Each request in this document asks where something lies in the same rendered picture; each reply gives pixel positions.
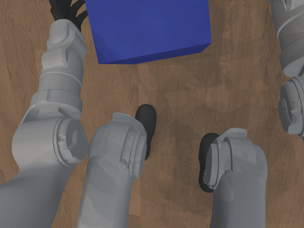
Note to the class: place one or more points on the robot right upper arm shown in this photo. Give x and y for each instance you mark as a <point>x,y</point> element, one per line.
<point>291,106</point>

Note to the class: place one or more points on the robot left foot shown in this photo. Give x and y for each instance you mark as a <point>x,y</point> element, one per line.
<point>146,115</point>

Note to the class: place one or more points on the left robot forearm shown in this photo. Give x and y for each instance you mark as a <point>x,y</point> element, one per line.
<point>60,80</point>

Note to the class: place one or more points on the robot right foot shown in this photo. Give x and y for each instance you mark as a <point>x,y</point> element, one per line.
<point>203,150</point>

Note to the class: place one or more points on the robot foot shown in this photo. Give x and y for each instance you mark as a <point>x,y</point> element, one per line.
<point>203,150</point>
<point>146,115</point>

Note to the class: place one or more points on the right robot forearm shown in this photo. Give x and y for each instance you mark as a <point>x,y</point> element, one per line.
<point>288,16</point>

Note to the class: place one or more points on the carton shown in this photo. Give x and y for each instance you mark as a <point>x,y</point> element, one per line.
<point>138,31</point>

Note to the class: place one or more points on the robot left upper arm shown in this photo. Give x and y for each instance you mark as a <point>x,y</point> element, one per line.
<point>46,152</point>

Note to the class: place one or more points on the left robot hand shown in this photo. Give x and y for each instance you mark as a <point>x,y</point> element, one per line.
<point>61,9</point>

